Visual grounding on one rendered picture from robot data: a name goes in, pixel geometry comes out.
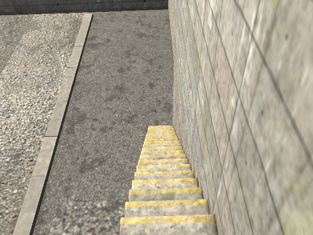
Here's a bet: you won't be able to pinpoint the stairs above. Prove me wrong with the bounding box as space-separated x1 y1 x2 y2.
119 125 218 235

